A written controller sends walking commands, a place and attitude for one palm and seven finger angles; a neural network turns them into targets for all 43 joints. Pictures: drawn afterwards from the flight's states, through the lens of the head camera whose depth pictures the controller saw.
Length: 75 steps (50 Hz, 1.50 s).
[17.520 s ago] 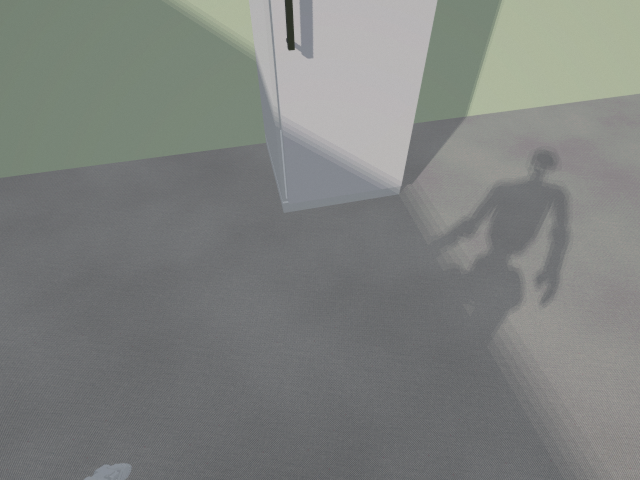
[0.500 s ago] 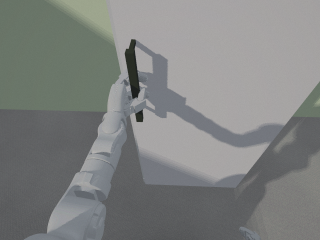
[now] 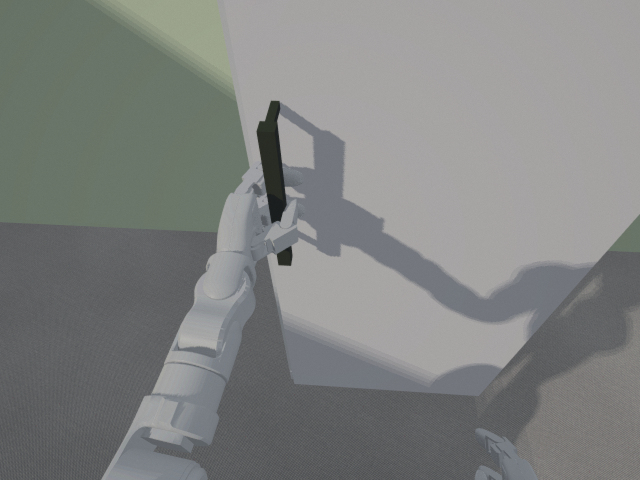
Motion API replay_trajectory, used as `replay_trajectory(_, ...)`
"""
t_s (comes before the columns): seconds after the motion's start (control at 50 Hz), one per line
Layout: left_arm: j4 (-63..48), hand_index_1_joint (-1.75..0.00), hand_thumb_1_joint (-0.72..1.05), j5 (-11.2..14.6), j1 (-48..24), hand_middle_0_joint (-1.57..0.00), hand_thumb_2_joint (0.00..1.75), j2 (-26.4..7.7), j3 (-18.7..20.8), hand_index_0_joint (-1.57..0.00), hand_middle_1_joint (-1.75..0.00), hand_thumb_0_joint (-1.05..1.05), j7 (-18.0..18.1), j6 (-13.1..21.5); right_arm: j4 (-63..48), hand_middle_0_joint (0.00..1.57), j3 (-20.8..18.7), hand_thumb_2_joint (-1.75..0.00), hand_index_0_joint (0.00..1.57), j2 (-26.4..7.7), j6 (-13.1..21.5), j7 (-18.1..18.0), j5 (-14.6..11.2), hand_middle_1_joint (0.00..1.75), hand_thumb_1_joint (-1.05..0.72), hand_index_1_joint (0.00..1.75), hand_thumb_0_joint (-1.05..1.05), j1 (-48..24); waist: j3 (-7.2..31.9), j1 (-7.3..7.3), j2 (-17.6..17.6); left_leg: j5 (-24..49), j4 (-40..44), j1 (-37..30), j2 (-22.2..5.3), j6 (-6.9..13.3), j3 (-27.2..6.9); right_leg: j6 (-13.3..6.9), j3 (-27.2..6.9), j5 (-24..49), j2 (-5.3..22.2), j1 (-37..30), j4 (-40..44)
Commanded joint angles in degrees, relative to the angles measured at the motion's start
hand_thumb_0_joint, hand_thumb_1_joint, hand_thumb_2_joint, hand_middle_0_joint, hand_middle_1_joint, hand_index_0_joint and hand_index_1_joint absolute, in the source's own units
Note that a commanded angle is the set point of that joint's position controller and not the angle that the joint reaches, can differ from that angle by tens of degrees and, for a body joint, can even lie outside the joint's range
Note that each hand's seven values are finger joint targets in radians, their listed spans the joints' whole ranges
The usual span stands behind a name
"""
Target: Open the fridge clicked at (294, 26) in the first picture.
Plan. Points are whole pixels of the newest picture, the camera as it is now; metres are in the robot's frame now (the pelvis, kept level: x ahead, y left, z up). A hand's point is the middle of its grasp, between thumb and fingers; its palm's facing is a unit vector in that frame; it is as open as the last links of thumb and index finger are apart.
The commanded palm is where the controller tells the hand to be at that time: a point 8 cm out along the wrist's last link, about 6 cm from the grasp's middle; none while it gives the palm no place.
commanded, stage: pull the door a little, standing still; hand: left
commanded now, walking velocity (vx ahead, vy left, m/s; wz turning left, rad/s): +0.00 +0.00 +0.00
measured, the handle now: (280, 193) +0.45 +0.07 +0.13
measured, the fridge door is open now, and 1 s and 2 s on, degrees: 0 18 48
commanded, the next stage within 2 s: walk backward, drawing the door open in 0.30 s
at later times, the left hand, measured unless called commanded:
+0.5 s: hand (293, 288) +0.30 +0.04 +0.13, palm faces -0.21 -0.97 -0.08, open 6.1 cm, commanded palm +0.28 +0.10 +0.13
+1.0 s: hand (310, 339) +0.24 +0.02 +0.12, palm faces -0.08 -0.99 -0.14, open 6.2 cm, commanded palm +0.21 +0.07 +0.13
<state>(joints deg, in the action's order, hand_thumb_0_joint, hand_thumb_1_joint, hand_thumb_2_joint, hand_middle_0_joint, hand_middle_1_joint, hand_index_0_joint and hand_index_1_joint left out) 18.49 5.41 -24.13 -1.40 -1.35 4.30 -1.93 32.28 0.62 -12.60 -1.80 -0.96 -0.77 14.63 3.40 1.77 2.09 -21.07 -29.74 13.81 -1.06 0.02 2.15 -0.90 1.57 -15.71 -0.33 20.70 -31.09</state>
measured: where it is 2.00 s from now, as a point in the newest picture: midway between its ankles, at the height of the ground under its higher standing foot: outside the picture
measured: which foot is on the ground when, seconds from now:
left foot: down 0.00-0.78, up 0.80-1.00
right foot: down 0.00-1.00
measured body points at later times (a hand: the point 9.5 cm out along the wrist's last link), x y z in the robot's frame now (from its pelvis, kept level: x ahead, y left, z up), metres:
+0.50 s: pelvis +0.04 +0.00 +0.00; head +0.06 -0.03 +0.45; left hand +0.30 +0.09 +0.13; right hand +0.22 -0.22 -0.09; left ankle -0.07 +0.12 -0.72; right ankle +0.00 -0.11 -0.73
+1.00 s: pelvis -0.02 -0.05 +0.01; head +0.04 -0.08 +0.45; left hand +0.24 +0.07 +0.13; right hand +0.19 -0.26 -0.09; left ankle -0.01 +0.07 -0.69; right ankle +0.00 -0.11 -0.73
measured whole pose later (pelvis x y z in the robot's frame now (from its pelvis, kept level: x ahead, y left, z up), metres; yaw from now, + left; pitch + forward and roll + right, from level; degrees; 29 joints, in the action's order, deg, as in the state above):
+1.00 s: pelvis -0.02 -0.05 +0.01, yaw +2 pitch +2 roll +2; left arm -20.5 -1.5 13.8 -6.2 -9.7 3.1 6.5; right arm 28.6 1.6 -10.8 -2.2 -3.4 1.6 6.1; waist -5.0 1.4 1.1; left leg -20.8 -49.8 25.9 1.9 -0.6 1.2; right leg -5.8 5.6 -13.5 -1.3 15.8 -27.5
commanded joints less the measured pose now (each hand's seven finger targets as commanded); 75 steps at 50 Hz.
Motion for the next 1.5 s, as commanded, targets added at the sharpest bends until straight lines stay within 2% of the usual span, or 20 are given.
replay_trajectory(0.0,-16.45,-1.4,0.9,-0.2,-13.82,-0.45,0.9,-1.24,-1.33,-0.45,-1.4,0.0,-0.5,3.6,-7.92,0.2,-2.08,-0.9,0.2,-4.78,2.2,0.21,0.16,0.3,-0.9,0.3,0.0,-1.91,21.01,-1.86,-5.39,35.72,-0.87,-2.87,1.34,0.93,0.79,-0.65,1.21,39.29,0.91,-18.32,-1.45)
replay_trajectory(0.36,-54.02,-1.4,0.9,-1.49,35.4,-0.45,0.9,-1.06,-7.29,-0.45,-1.4,0.0,-2.3,-0.57,-17.19,0.2,-1.62,-0.9,0.2,-3.15,-1.09,3.8,-0.38,0.3,-0.9,0.3,0.0,-8.39,15.95,-4.9,-5.83,37.69,-0.56,-1.61,-0.01,1.2,0.48,-0.6,1.01,44.39,1.84,-21.43,-2.12)
replay_trajectory(0.38,-56.46,-1.4,0.9,-2.03,32.38,-0.45,0.9,-1.52,-8.05,-0.45,-1.4,0.0,-1.78,-0.68,-16.89,0.2,-1.34,-0.9,0.2,-3.18,-1.3,3.72,-0.33,0.3,-0.9,0.3,0.0,-8.62,14.39,-3.82,-4.63,35.85,-0.46,-1.9,0.07,1.16,0.22,-0.76,0.97,42.08,1.72,-19.68,-1.8)
replay_trajectory(0.4,-58.05,-1.4,0.9,-4.65,5.94,-0.45,0.9,-12.92,-5.38,-0.45,-1.4,0.0,-1.37,5.1,-14.31,0.2,-0.66,-0.9,0.2,-4.84,-1.73,0.3,0.78,0.3,-0.9,0.3,0.0,-10.25,11.37,1.07,-3.24,29.42,-1.25,-1.99,-0.76,2.4,-1.72,-0.71,-4.28,38.17,5.7,-15.77,3.18)
replay_trajectory(0.42,-48.01,-1.4,0.9,-4.32,16.96,-0.45,0.9,-8.56,-6.2,-0.45,-1.4,0.0,-1.12,6.2,-12.47,0.2,-0.88,-0.9,0.2,-3.46,-1.97,-1.27,1.3,0.3,-0.9,0.3,0.0,-9.45,9.34,1.06,-5.19,27.79,-1.88,-4.24,-0.96,2.31,-2.99,-1.22,-3.81,34.56,6.86,-11.98,4.84)
replay_trajectory(0.52,-50.43,-1.4,0.9,-5.15,25.7,-0.45,0.9,-5.89,-10.49,-0.45,-1.4,0.0,-2.71,10.24,-13.93,0.2,-1.35,-0.9,0.2,-4.32,-3.6,-2.0,1.85,0.3,-0.9,0.3,0.0,-8.66,13.38,1.11,-2.39,56.0,-2.07,-11.19,-3.87,1.05,-4.58,0.34,0.72,46.25,4.09,-12.98,-1.45)
replay_trajectory(0.68,-55.08,-1.4,0.9,-5.08,30.43,-0.45,0.9,-6.05,-10.4,-0.45,-1.4,0.0,-1.71,11.41,-15.56,0.2,-1.44,-0.9,0.2,-3.35,-1.82,-0.95,2.24,0.3,-0.9,0.3,0.0,-9.77,8.73,0.51,1.31,71.09,1.27,-18.13,-6.64,1.03,-4.19,1.43,3.85,22.58,-1.43,-4.4,1.15)
replay_trajectory(0.72,-55.39,-1.4,0.9,-4.98,32.73,-0.45,0.9,-6.62,-8.95,-0.45,-1.4,0.0,-1.43,12.16,-15.95,0.2,-1.32,-0.9,0.2,-3.17,-1.03,-0.71,1.96,0.3,-0.9,0.3,0.0,-10.43,8.68,-0.39,-3.4,56.53,-3.82,-9.59,-4.06,-0.36,-1.36,0.41,3.47,39.47,-0.3,-14.1,5.14)
replay_trajectory(0.76,-53.84,-1.4,0.9,-5.08,36.75,-0.45,0.9,-9.54,-5.22,-0.45,-1.4,0.0,-1.01,14.01,-16.8,0.2,-1.14,-0.9,0.2,-2.0,0.1,-1.78,1.54,0.3,-0.9,0.3,0.0,-12.05,11.32,-3.52,-17.35,6.47,-16.41,15.98,4.02,-2.16,0.47,-4.23,-3.6,79.36,11.21,-34.98,1.66)
replay_trajectory(0.78,-51.46,-1.4,0.9,-5.55,39.24,-0.45,0.9,-10.18,-3.05,-0.45,-1.4,0.0,-0.94,14.69,-16.74,0.2,-0.12,-0.9,0.2,-0.81,1.53,-2.24,1.64,0.3,-0.9,0.3,0.0,-13.35,11.49,-5.89,-20.48,-7.26,-23.85,18.06,5.63,-0.18,-2.52,-4.74,-6.32,82.97,15.5,-32.25,2.47)
replay_trajectory(0.86,-53.96,-1.4,0.9,-7.25,34.78,-0.45,0.9,-9.67,-2.93,-0.45,-1.4,0.0,-0.79,15.84,-12.11,0.2,0.67,-0.9,0.2,0.14,2.43,-2.39,3.05,0.3,-0.9,0.3,0.0,-11.52,12.7,-2.81,-7.74,-3.68,-26.09,13.79,2.92,-0.89,-2.33,-7.42,-5.67,63.21,16.38,-24.1,3.68)
replay_trajectory(1.02,-58.44,-1.4,0.9,-5.61,29.3,-0.45,0.9,-8.06,-6.7,-0.45,-1.4,0.0,0.18,15.3,-11.39,0.2,-0.36,-0.9,0.2,-1.2,4.85,-3.02,1.66,0.3,-0.9,0.3,0.0,-11.25,9.73,-0.11,-7.33,10.92,-1.23,-1.32,0.13,-0.44,-0.34,-5.78,-0.42,31.14,10.95,-11.77,5.63)
replay_trajectory(1.04,-59.37,-1.4,0.9,-5.35,27.88,-0.45,0.9,-8.13,-7.78,-0.45,-1.4,0.0,0.12,15.45,-11.23,0.2,-0.86,-0.9,0.2,-2.43,5.35,-3.09,1.27,0.3,-0.9,0.3,0.0,-10.03,9.69,0.78,-2.97,22.75,6.77,-6.84,-2.71,0.95,-3.34,-2.83,0.56,25.87,7.97,-8.98,0.92)
replay_trajectory(1.06,-59.31,-1.4,0.9,-5.35,26.98,-0.45,0.9,-8.53,-9.13,-0.45,-1.4,0.0,0.22,15.35,-11.16,0.2,-1.5,-0.9,0.2,-4.04,5.86,-3.01,0.74,0.3,-0.9,0.3,0.0,-9.23,9.81,1.13,3.98,44.58,11.75,-14.42,-12.71,5.13,-16.3,1.4,4.04,13.63,1.37,-2.08,-9.66)
replay_trajectory(1.1,-57.72,-1.4,0.9,-7.56,25.02,-0.45,0.9,-9.94,-7.52,-0.45,-1.4,0.0,0.67,15.75,-10.53,0.2,-1.33,-0.9,0.2,-2.86,7.58,-1.56,3.53,0.3,-0.9,0.3,0.0,-9.78,8.65,1.12,10.65,63.96,11.72,-15.02,-25.32,13.34,-37.27,1.86,-5.2,-15.67,-0.98,11.51,-31.99)
replay_trajectory(1.16,-58.07,-1.4,0.9,-8.07,23.29,-0.45,0.9,-10.64,-5.37,-0.45,-1.4,0.0,0.86,14.99,-8.3,0.2,-1.83,-0.9,0.2,-2.89,8.73,-1.39,2.91,0.3,-0.9,0.3,0.0,-11.53,8.54,-0.86,0.07,48.73,9.24,-13.53,-21.65,11.09,-27.42,1.28,-8.2,-9.69,0.81,8.27,-27.86)
replay_trajectory(1.28,-54.78,-1.4,0.9,-7.17,21.17,-0.45,0.9,-8.47,-6.9,-0.45,-1.4,0.0,0.29,12.55,-6.82,0.2,-3.03,-0.9,0.2,-3.52,9.75,-1.98,1.45,0.3,-0.9,0.3,0.0,-11.15,6.92,1.3,11.11,12.14,14.72,0.23,-11.37,5.71,-19.26,2.83,-1.21,-5.09,-2.52,-11.2,0.03)
replay_trajectory(1.34,-57.48,-1.4,0.9,-6.72,20.76,-0.45,0.9,-10.26,-5.42,-0.45,-1.4,0.0,0.32,13.26,-6.25,0.2,-2.82,-0.9,0.2,-1.8,9.43,-1.78,0.54,0.3,-0.9,0.3,0.0,-10.64,7.57,1.53,5.24,6.68,9.65,2.51,-4.02,2.21,-13.21,2.15,0.33,3.23,-1.36,-15.79,12.99)
replay_trajectory(1.42,-57.23,-1.4,0.9,-6.68,21.37,-0.45,0.9,-13.2,-1.07,-0.45,-1.4,0.0,0.35,11.43,-5.38,0.2,-3.96,-0.9,0.2,-0.4,8.71,-3.26,0.09,0.3,-0.9,0.3,0.0,-12.5,9.42,0.64,-13.8,1.19,-17.26,-3.37,3.93,-2.12,1.16,-4.4,-0.07,-5.36,9.14,1.37,16.84)
replay_trajectory(1.48,-54.92,-1.4,0.9,-7.23,20.49,-0.45,0.9,-10.84,-1.96,-0.45,-1.4,0.0,-1.43,10.64,-4.94,0.2,-2.62,-0.9,0.2,1.49,10.0,-4.53,1.71,0.3,-0.9,0.3,0.0,-11.29,4.66,0.67,-12.22,-4.67,-24.64,8.35,0.46,-1.74,0.74,-9.56,1.35,15.26,12.76,-4.39,8.73)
